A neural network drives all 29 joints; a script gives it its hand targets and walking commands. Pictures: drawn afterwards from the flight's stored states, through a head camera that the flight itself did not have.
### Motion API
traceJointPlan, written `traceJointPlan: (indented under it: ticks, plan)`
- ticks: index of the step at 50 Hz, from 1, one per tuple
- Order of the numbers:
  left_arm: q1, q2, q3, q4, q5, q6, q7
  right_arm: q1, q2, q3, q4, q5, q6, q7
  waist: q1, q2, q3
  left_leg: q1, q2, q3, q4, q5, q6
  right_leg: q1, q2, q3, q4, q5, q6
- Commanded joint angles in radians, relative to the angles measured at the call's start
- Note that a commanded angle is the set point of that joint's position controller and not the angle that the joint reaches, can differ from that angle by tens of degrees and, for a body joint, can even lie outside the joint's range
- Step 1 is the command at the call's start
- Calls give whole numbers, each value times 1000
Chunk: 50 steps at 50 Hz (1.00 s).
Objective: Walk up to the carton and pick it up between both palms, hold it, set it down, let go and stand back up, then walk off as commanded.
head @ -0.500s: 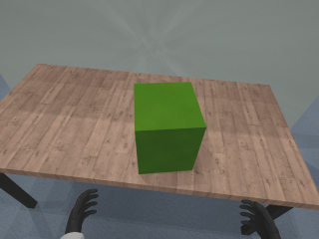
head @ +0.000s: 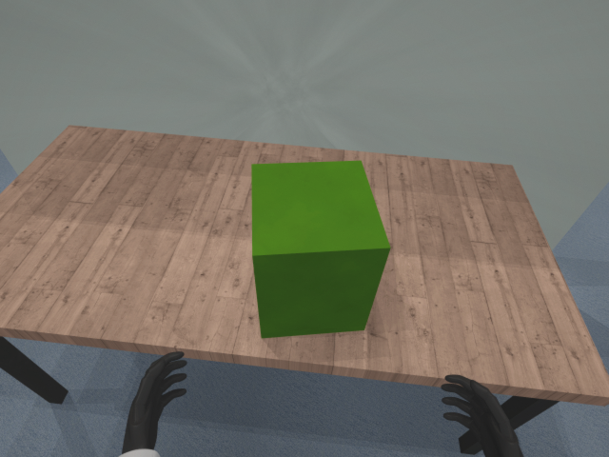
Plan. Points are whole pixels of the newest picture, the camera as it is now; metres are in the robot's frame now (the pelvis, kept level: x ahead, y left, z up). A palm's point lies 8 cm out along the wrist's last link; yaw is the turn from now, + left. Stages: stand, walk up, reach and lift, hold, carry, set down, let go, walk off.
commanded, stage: reach and lift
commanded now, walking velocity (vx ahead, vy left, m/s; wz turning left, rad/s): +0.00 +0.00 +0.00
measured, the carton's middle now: (310, 250) +0.50 -0.01 -0.06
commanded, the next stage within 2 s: none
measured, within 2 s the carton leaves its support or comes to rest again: neither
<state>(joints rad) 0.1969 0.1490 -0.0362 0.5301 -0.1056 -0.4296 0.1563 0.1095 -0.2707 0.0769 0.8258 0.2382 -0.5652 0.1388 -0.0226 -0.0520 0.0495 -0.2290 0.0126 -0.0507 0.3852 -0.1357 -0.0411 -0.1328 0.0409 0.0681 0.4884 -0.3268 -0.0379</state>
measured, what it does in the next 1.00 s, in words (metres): stands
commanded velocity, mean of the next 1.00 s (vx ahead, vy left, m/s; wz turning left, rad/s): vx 0.00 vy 0.00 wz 0.00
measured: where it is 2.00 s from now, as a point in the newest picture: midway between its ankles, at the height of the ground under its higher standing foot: outside the picture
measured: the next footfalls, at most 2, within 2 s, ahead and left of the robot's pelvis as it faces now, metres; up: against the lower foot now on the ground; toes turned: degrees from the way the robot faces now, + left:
none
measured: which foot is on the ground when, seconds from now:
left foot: down 0.00-1.00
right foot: down 0.00-1.00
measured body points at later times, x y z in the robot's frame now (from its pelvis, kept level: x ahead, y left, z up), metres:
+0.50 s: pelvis +0.01 +0.00 +0.00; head +0.02 +0.01 +0.45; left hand +0.29 +0.19 -0.01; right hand +0.28 -0.23 -0.01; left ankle +0.05 +0.16 -0.74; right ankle -0.04 -0.09 -0.74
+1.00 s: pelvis +0.00 +0.00 +0.00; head +0.03 +0.02 +0.45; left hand +0.37 +0.17 +0.04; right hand +0.37 -0.19 +0.05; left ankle +0.05 +0.16 -0.74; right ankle -0.04 -0.09 -0.74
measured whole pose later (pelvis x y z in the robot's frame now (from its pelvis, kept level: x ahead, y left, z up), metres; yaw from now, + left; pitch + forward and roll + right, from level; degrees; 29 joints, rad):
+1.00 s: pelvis +0.00 +0.00 +0.00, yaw +0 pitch +7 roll +1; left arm -0.42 0.15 -0.04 0.63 -0.11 -0.01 0.20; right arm -0.47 -0.27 0.07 0.80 0.26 -0.16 0.08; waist -0.01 -0.05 -0.06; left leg -0.40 0.02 -0.05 0.39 -0.10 -0.05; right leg -0.31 0.05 0.07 0.49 -0.29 -0.03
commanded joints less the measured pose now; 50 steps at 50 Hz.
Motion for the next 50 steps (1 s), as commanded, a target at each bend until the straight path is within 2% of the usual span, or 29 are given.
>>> traceJointPlan:
  ticks: [1,2,3,4,7,10,13,16,17,18,22,23,24,26,27,29,30,31,33,35,36,38,39,40,41,44,46,48,50]
  plan:
    - [-265,-4,-102,-203,-64,-16,26,-274,-137,-61,-275,61,-36,0,60,-11,-237,213,-14,79,-1,-39,36,-233,-47,-29,-168,116,41]
    - [-262,-9,-81,-209,-48,-11,35,-292,-120,-46,-316,75,-33,6,82,11,-248,202,-15,87,3,-10,32,-230,-46,-26,-160,154,46]
    - [-257,-24,-121,-196,-64,3,25,-290,-144,-48,-285,55,-19,5,52,-8,-221,223,-18,75,-10,-15,31,-239,-39,-45,-163,154,52]
    - [-259,0,-70,-175,-47,-2,29,-295,-145,-69,-302,49,-23,1,62,19,-248,208,-20,82,-2,20,26,-234,-43,-35,-159,191,40]
    - [-297,-8,-84,-190,-48,30,23,-302,-164,-59,-272,43,8,-5,44,-19,-238,225,-14,83,3,68,20,-218,-27,-46,-148,252,53]
    - [-358,-13,-56,-215,-36,48,19,-366,-147,-48,-288,60,20,-16,57,5,-300,223,-25,83,11,149,20,-173,-36,-30,-145,382,52]
    - [-319,1,6,-156,-20,67,3,-363,-158,-30,-334,50,27,-33,60,-49,-295,220,-32,93,15,179,33,-137,-45,-16,-112,527,73]
    - [-409,10,41,-239,-19,84,4,-393,-130,-6,-312,76,55,-43,85,17,-367,179,-33,103,24,230,23,-82,-48,-4,-82,629,85]
    - [-381,-11,13,-243,-27,93,-2,-383,-168,-22,-275,72,57,-44,32,-2,-342,218,-32,83,20,249,17,-95,-40,-20,-81,677,89]
    - [-428,-7,24,-209,-8,94,-2,-437,-152,2,-294,69,55,-44,69,-14,-336,190,-36,97,21,233,10,-104,-33,-11,-88,612,87]
    - [-535,-9,45,-177,-14,144,-4,-538,-145,-27,-281,72,109,-54,67,8,-343,168,-33,92,10,186,23,-112,-43,1,-103,579,81]
    - [-540,-17,22,-185,-29,160,-5,-527,-165,-41,-269,75,123,-55,46,-6,-369,180,-23,84,1,183,30,-118,-31,-20,-98,546,80]
    - [-541,-26,43,-159,-15,173,-6,-577,-153,-27,-303,75,121,-60,72,-9,-382,157,-25,92,11,203,31,-125,-39,-9,-100,584,83]
    - [-615,7,72,-188,-12,172,-1,-646,-156,-26,-304,85,134,-63,75,5,-422,144,-33,102,16,219,28,-112,-37,-4,-90,626,91]
    - [-657,-5,87,-182,3,184,6,-651,-140,-40,-282,66,142,-67,81,37,-415,145,-25,92,4,224,32,-118,-30,-14,-88,590,73]
    - [-680,-24,69,-119,-3,218,6,-702,-168,-32,-237,82,173,-61,78,8,-400,163,-18,81,1,154,38,-151,-32,-9,-111,471,73]
    - [-705,-23,41,-100,-13,240,9,-695,-159,-36,-199,65,200,-56,54,-15,-352,171,-13,85,-7,109,36,-198,-10,-22,-130,356,70]
    - [-708,-39,51,-101,-8,252,21,-732,-176,-52,-233,57,202,-51,83,16,-390,173,-11,87,-14,102,38,-196,-21,-10,-140,327,56]
    - [-745,-54,16,-121,-7,288,35,-770,-225,-82,-128,71,228,-43,77,75,-424,233,14,65,-1,198,11,-232,2,-39,-140,316,38]
    - [-800,-72,6,-52,-22,322,43,-795,-209,-67,-127,83,260,-36,72,38,-419,218,24,59,-2,126,13,-270,15,-42,-162,233,30]
    - [-860,-17,43,-46,-11,334,46,-841,-221,-86,-134,78,276,-49,90,42,-453,199,17,75,3,160,17,-254,1,-32,-153,265,37]
    - [-874,-43,38,-82,-6,347,52,-855,-242,-110,-65,56,292,-46,77,85,-440,207,30,55,0,157,7,-289,10,-49,-159,257,25]
    - [-923,-10,73,-65,9,357,54,-918,-237,-108,-103,68,303,-52,111,86,-483,193,21,80,9,146,10,-293,7,-45,-155,237,33]
    - [-853,-45,35,-73,-5,359,58,-822,-262,-116,-48,68,305,-48,67,90,-467,226,34,47,7,165,5,-290,17,-53,-150,263,25]
    - [-936,-38,57,-66,3,369,60,-905,-235,-97,-52,73,314,-53,104,106,-523,214,31,64,18,195,4,-292,15,-49,-145,288,28]
    - [-1020,5,92,-55,5,371,47,-1003,-221,-80,-103,72,329,-70,120,63,-582,171,18,78,37,240,9,-254,3,-37,-114,412,51]
    - [-1083,17,95,-27,0,381,37,-1067,-251,-90,-91,73,339,-83,101,43,-580,136,9,78,38,219,15,-223,3,-33,-102,472,63]
    - [-1114,28,98,-44,5,390,41,-1076,-252,-76,-66,99,351,-88,117,86,-634,182,9,76,31,260,9,-222,3,-34,-104,492,60]
    - [-1129,45,152,-36,18,394,33,-1117,-246,-58,-62,93,362,-102,130,42,-666,133,-5,82,47,287,18,-173,-10,-19,-87,623,76]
